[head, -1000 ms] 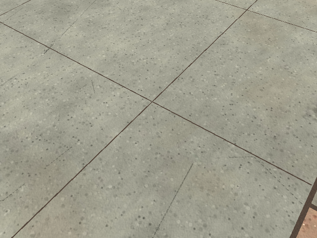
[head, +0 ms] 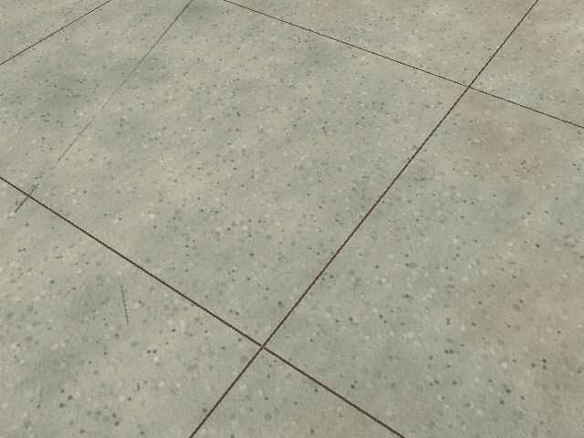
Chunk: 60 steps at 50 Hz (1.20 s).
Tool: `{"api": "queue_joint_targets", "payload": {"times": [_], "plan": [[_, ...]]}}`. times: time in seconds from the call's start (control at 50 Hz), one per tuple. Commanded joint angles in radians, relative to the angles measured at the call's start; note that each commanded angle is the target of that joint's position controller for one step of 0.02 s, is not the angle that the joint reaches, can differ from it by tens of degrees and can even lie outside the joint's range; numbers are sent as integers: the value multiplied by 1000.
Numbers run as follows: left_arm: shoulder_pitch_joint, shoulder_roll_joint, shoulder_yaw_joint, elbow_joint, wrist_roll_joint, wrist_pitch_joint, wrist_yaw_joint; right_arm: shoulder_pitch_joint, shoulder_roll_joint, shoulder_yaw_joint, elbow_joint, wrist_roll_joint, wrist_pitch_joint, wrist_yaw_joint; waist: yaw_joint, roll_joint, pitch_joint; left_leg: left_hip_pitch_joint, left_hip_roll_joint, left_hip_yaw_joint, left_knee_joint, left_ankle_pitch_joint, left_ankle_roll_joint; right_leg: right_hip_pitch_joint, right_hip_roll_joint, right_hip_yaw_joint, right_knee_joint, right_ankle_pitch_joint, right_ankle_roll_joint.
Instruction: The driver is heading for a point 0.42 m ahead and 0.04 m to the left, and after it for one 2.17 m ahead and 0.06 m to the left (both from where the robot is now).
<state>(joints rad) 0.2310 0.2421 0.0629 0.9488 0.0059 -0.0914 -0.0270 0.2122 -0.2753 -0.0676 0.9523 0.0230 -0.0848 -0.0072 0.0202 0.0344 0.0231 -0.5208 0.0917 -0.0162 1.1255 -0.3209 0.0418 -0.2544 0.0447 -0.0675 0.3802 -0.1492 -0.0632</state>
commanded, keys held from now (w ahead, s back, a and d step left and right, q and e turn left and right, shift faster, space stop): w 1.00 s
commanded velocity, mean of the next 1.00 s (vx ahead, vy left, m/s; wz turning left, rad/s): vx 0.50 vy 0.00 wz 0.00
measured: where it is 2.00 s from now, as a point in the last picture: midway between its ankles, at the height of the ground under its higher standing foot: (303, 218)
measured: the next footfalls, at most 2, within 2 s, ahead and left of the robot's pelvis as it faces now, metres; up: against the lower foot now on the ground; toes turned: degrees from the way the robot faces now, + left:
left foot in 0.36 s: +0.38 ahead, +0.16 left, +0.00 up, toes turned +3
right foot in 0.90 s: +0.69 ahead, -0.08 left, +0.00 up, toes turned -3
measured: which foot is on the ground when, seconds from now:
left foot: up 0.00-0.34, down 0.36-0.92, up 0.94-1.00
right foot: down 0.00-0.36, up 0.38-0.88, down 0.90-1.00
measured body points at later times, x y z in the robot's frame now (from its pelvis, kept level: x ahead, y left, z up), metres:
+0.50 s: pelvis +0.29 +0.07 -0.01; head +0.31 +0.08 +0.44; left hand +0.34 +0.35 -0.15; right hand +0.39 -0.20 -0.13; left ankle +0.34 +0.16 -0.74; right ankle +0.20 -0.08 -0.65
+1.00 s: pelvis +0.57 +0.01 -0.01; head +0.60 +0.00 +0.44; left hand +0.72 +0.27 -0.12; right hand +0.58 -0.26 -0.16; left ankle +0.42 +0.16 -0.65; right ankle +0.65 -0.08 -0.74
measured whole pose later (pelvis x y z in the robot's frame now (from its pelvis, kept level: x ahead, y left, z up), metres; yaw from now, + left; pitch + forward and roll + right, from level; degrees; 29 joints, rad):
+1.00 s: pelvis +0.57 +0.01 -0.01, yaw +0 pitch +2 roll +1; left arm 0.10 0.25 0.06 0.90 -0.01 -0.09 -0.03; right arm 0.32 -0.27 -0.06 1.00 0.03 -0.08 0.00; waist -0.02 0.02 0.03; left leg -0.30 0.02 -0.03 1.13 -0.44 0.03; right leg -0.41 0.01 -0.06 0.53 -0.15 -0.05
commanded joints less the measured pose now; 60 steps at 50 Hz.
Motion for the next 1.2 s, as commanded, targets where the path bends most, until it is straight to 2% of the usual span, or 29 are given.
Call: {"api": "queue_joint_targets", "payload": {"times": [0.02,0.14,0.24,0.3,0.32,0.34,0.36,0.38,0.4,0.42,0.44,0.46,0.48,0.52,0.58,0.7,0.8,0.86,0.88,0.9,0.92,0.94,0.96,0.98,1.0,1.04,1.08,1.12,1.2], "plan": [[-5,136,24,-40,-1,-20,10,21,-49,-15,-48,-10,11,-6,-34,-94,-26,-120,70,-42,-93,95,-17,79,-286,267,-250,120,-183],[78,155,26,-9,-13,-10,32,-179,-28,-5,-106,-14,6,9,18,-90,24,-124,29,4,-445,406,-39,104,-227,127,-277,163,-134],[164,167,32,36,-23,9,36,-306,-35,5,-154,-3,-2,34,56,-93,63,-140,0,12,-581,378,-19,253,-282,123,-224,169,-124],[148,188,42,41,-26,25,41,-267,-73,-6,-159,-1,-11,46,10,-118,34,-57,-28,27,-619,268,21,329,-316,128,-135,339,-98],[123,194,44,35,-27,30,43,-190,-97,-19,-139,-3,-13,46,-38,-129,-14,61,-61,57,-634,250,39,328,-300,108,-47,504,-82],[112,173,36,30,-25,35,43,-30,-139,-43,-87,-7,-13,41,-110,-113,-108,277,-87,78,-641,264,66,280,-249,69,132,599,-56],[122,139,19,8,-9,36,45,157,-212,-66,-45,-20,-12,31,-167,-17,-254,588,68,-99,-605,284,127,81,-189,23,434,377,-20],[244,2,-20,-1,-5,13,32,226,-287,-81,-18,-19,-5,34,-103,255,-381,924,294,-586,-722,87,296,-327,7,35,795,-269,47],[183,93,-1,8,-26,-12,26,219,-192,-52,-25,-10,-5,34,-136,189,-385,923,289,-698,-818,-39,282,-448,-18,178,929,-431,34],[88,149,14,-23,-51,-29,23,130,-149,-39,-42,-9,-10,31,-128,145,-239,805,258,-552,-829,-16,234,-526,-71,171,957,-362,15],[32,149,14,-34,-52,-34,29,54,-123,-30,-62,-17,-13,29,-101,61,-161,662,221,-432,-848,72,209,-502,-125,143,918,-269,9],[4,144,20,-36,-37,-30,36,0,-94,-22,-68,-27,-15,31,-73,25,-96,525,188,-344,-877,166,196,-459,-158,132,851,-207,12],[25,133,25,-32,-30,-17,38,-24,-69,-13,-69,-38,-20,33,-36,45,-82,443,162,-287,-904,214,184,-390,-185,142,808,-166,12],[49,92,22,-26,-27,8,39,-15,-69,-13,-58,-32,-23,34,-10,49,-63,370,147,-230,-955,244,192,-340,-199,136,739,-144,20],[-34,86,22,-57,-15,21,42,29,-115,-23,-38,-28,-26,17,-16,19,-15,355,149,-173,-1006,289,205,-415,-208,126,597,-27,49],[-227,59,9,-107,-17,12,23,116,-125,-22,-5,-15,-15,-1,-71,21,30,387,93,-40,-1022,317,154,-387,-158,73,268,252,63],[-337,72,1,-155,-27,2,-4,190,-138,-30,38,-7,8,-4,-96,28,65,547,158,-45,-954,356,145,-412,-133,71,152,181,34],[-249,120,18,-143,-27,-7,-13,156,-160,-39,35,-4,23,-9,-26,61,8,601,174,-36,-830,622,113,-258,-87,36,117,77,-9],[-119,152,38,-103,-22,-7,-10,135,-151,-35,29,-2,29,-10,42,56,-67,577,133,0,-684,767,91,-81,-53,6,98,86,-34],[66,210,63,-50,-15,-7,-2,135,-119,-22,15,-10,31,-11,109,18,-195,438,80,40,-449,691,58,207,-111,70,138,112,-77],[200,309,88,-23,-2,0,4,244,-19,10,-2,-22,14,-2,88,-196,-351,27,-71,87,-43,308,-18,617,-370,496,109,-20,-229],[216,255,67,-17,-15,4,2,228,-16,15,6,-15,-12,4,95,-285,-416,-142,-147,-46,138,-252,-23,679,-445,794,-61,-131,-272],[143,199,47,-27,-21,1,3,137,-106,-10,-19,14,-30,10,93,-224,-285,-243,-80,-95,221,-224,0,580,-408,682,-78,-198,-220],[58,165,37,-50,-17,-1,5,66,-117,-11,-39,24,-37,9,71,-166,-180,-254,-25,-62,197,-134,14,432,-374,546,-97,-153,-187],[-8,135,27,-59,-6,-4,2,31,-112,-16,-43,13,-35,2,41,-104,-103,-216,16,-44,132,-52,15,279,-338,447,-134,-82,-172],[-60,93,14,-61,8,-11,-3,66,-81,-22,-31,0,-8,-5,-22,-131,-61,-92,60,-55,39,26,13,112,-286,338,-194,-5,-152],[-40,113,18,-47,1,-17,1,69,-50,-19,-32,-4,11,-7,-37,-122,-39,-79,70,-44,-28,61,-2,60,-276,281,-239,43,-167],[-4,144,25,-33,1,-19,14,4,-55,-21,-56,-13,16,-9,-30,-96,-10,-142,74,-41,-130,153,-24,69,-278,246,-264,98,-176],[51,152,25,-13,-8,-11,32,-121,-37,-15,-92,-17,9,2,1,-93,15,-152,49,-15,-371,370,-42,100,-237,148,-274,159,-141]]}}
